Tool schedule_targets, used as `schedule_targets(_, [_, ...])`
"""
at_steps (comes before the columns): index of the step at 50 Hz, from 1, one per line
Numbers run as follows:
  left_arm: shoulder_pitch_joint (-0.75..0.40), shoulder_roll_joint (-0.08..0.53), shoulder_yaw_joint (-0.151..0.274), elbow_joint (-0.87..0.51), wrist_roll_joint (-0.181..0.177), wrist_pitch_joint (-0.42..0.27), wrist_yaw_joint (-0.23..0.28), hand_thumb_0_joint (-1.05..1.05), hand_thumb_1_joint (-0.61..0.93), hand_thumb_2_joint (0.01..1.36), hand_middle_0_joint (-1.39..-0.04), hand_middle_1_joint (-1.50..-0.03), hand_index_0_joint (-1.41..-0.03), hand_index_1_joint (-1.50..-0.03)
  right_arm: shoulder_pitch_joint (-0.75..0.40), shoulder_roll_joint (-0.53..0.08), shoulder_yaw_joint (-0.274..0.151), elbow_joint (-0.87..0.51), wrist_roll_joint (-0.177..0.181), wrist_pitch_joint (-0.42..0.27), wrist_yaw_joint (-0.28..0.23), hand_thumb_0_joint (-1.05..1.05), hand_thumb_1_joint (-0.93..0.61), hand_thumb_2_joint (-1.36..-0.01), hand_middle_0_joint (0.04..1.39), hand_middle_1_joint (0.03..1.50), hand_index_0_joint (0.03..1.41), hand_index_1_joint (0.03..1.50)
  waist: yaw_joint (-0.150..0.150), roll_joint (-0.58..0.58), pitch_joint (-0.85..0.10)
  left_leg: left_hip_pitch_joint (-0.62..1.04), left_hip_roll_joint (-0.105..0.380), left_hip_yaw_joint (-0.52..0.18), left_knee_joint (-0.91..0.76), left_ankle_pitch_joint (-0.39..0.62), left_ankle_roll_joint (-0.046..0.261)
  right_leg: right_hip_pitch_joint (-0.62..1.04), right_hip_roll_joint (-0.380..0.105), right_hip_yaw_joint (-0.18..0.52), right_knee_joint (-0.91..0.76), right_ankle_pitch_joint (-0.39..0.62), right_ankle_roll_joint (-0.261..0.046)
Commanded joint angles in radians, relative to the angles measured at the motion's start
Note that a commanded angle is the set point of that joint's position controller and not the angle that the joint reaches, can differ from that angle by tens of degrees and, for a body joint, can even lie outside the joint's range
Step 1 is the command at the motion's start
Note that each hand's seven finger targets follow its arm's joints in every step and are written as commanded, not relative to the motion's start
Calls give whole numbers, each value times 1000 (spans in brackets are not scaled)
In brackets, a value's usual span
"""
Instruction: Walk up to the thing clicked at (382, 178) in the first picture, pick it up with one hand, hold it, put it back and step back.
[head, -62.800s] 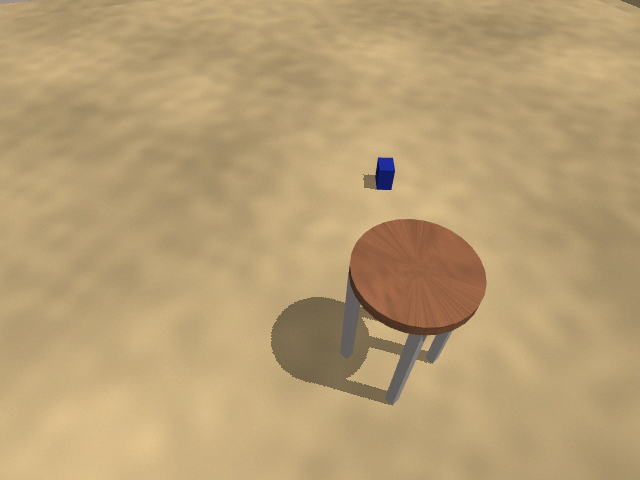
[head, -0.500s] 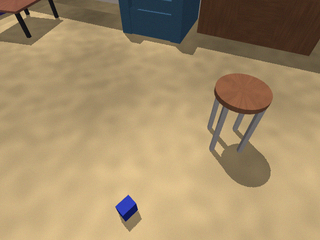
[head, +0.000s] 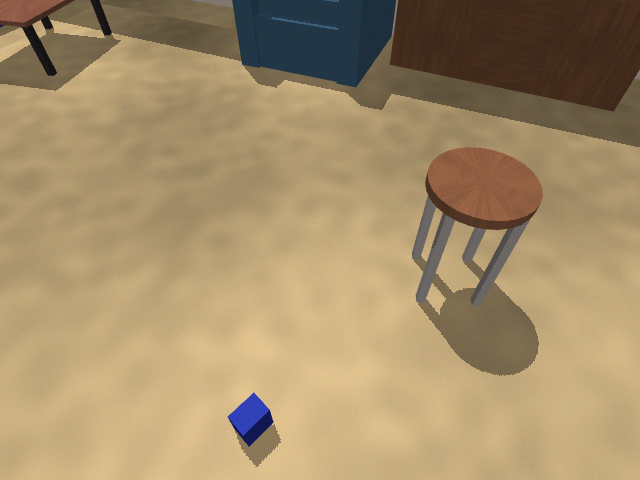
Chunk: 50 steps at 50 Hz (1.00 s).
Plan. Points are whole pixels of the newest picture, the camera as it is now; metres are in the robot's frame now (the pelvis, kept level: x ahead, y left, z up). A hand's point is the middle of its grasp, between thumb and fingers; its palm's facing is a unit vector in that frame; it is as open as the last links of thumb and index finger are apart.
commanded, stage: stand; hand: left
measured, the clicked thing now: (251, 419) +0.41 +0.21 -0.73
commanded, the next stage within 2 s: step back in 0.08 s
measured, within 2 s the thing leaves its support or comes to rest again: neither
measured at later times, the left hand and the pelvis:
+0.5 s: hand out of the picture +0.08 +0.30 -0.18, palm faces -0.02 -0.92 -0.38, open 7.4 cm; pelvis -0.07 +0.04 -0.02, yaw +0 degrees
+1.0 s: hand out of the picture -0.07 +0.28 -0.16, palm faces -0.04 -0.91 -0.41, open 7.4 cm; pelvis -0.19 +0.02 -0.02, yaw -2 degrees
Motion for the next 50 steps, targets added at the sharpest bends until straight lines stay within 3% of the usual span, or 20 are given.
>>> schedule_targets(1, [-35,210,41,-55,2,-19,13,0,900,900,-200,-300,-200,-300,-33,-209,-34,-57,1,-19,-9,0,-900,-900,200,300,200,300,-1,2,-85,17,101,-72,-30,206,32,28,-104,76,-30,219,-35])
schedule_targets(3, [-40,218,43,-55,0,-20,15,0,900,900,-200,-300,-200,-300,-29,-198,-33,-56,1,-17,-8,0,-900,-900,200,300,200,300,-3,-23,-84,12,101,-73,-34,199,33,35,-103,70,-27,211,-34])
schedule_targets(4, [-29,291,87,-87,-21,-9,16,0,900,900,-200,-300,-200,-300,-67,-250,-58,-89,9,6,-3,0,-900,-900,200,300,200,300,3,-34,33,-60,83,-86,73,320,63,-50,-89,88,47,372,-44])
schedule_targets(7, [-14,278,96,-139,-23,1,22,0,900,900,-200,-300,-200,-300,-29,-236,-65,-130,20,22,0,0,-900,-900,200,300,200,300,-11,-33,-66,-72,67,-61,161,328,78,-20,-101,91,104,406,-83])
schedule_targets(11, [-44,303,107,-209,-10,15,20,0,900,900,-200,-300,-200,-300,-5,-224,-78,-173,19,43,4,0,-900,-900,200,300,200,300,-12,-97,-136,-81,-6,-31,334,164,76,-83,-185,183,96,355,-175])
schedule_targets(14, [-108,329,114,-269,9,27,21,0,900,900,-200,-300,-200,-300,56,-207,-89,-193,13,57,15,0,-900,-900,200,300,200,300,-34,-201,-116,-88,-60,-33,485,-165,82,-200,-268,232,90,280,-242])
schedule_targets(16, [-154,316,112,-301,13,36,20,0,900,900,-200,-300,-200,-300,118,-215,-98,-196,12,57,20,0,-900,-900,200,300,200,300,-64,-186,-109,-79,-36,-63,446,-109,104,-250,-234,183,183,192,-213])
schedule_targets(18, [-121,232,94,-318,-4,51,23,0,900,900,-200,-300,-200,-300,97,-301,-112,-222,-5,39,17,0,-900,-900,200,300,200,300,-52,117,-43,-159,188,-330,95,305,165,-291,38,52,502,-98,-77])
schedule_targets(19, [-98,209,95,-321,-2,59,32,0,900,900,-200,-300,-200,-300,83,-360,-125,-232,-14,28,13,0,-900,-900,200,300,200,300,-40,186,-52,-127,279,-456,50,462,228,-348,139,133,659,-429,-66])
schedule_targets(21, [-59,235,100,-298,4,66,46,0,900,900,-200,-300,-200,-300,31,-366,-131,-272,-18,24,0,0,-900,-900,200,300,200,300,-31,153,-71,-167,314,-462,59,439,279,-350,150,252,874,-461,-68])
schedule_targets(24, [49,247,101,-280,-9,65,39,0,900,900,-200,-300,-200,-300,-47,-293,-116,-324,-21,16,-18,0,-900,-900,200,300,200,300,34,132,-76,-104,209,-284,143,412,243,-397,132,233,953,-329,-50])
schedule_targets(30, [10,233,115,-352,7,48,25,0,900,900,-200,-300,-200,-300,84,-288,-120,-339,-15,16,-28,0,-900,-900,200,300,200,300,-43,114,-110,67,252,-285,205,498,307,-385,87,157,696,-384,5])
schedule_targets(36, [198,218,128,-284,21,31,13,0,900,900,-200,-300,-200,-300,6,-300,-110,-371,2,39,-17,0,-900,-900,200,300,200,300,31,143,-139,-170,184,-206,272,202,184,-41,72,39,159,-79,-55])
schedule_targets(37, [188,265,142,-299,36,25,14,0,900,900,-200,-300,-200,-300,23,-264,-99,-372,7,42,-14,0,-900,-900,200,300,200,300,25,36,-122,-318,126,-182,334,52,121,15,-21,204,107,-74,-94])
schedule_targets(38, [143,363,166,-331,28,23,10,0,900,900,-200,-300,-200,-300,-10,-209,-87,-393,14,41,-13,0,-900,-900,200,300,200,300,30,-219,-57,-463,-78,-65,516,-260,49,-50,-224,500,23,-39,-208])
schedule_targets(39, [82,428,173,-369,37,20,11,0,900,900,-200,-300,-200,-300,-43,-237,-103,-382,5,49,-29,0,-900,-900,200,300,200,300,60,-291,-12,-394,-134,-134,788,-458,28,-253,-376,646,-20,43,-357])
schedule_targets(41, [-24,311,147,-408,14,14,20,0,900,900,-200,-300,-200,-300,49,-248,-104,-338,16,55,-26,0,-900,-900,200,300,200,300,-15,-104,19,-361,-158,-236,937,-342,33,-268,-244,404,54,229,-283])
schedule_targets(43, [-61,283,143,-422,24,19,25,0,900,900,-200,-300,-200,-300,94,-244,-94,-321,26,44,-30,0,-900,-900,200,300,200,300,-35,-159,5,-380,-173,-189,928,-292,19,-208,-170,275,105,287,-234])
schedule_targets(47, [52,249,137,-431,28,25,34,0,900,900,-200,-300,-200,-300,69,-235,-79,-345,20,37,-32,0,-900,-900,200,300,200,300,39,-178,-69,-446,-125,-144,704,-340,3,67,-192,284,170,394,-256])
schedule_targets(50, [59,274,136,-442,23,36,37,0,900,900,-200,-300,-200,-300,89,-224,-82,-353,7,30,-27,0,-900,-900,200,300,200,300,33,-218,-101,-337,-61,-95,416,-323,28,79,-210,290,232,448,-238])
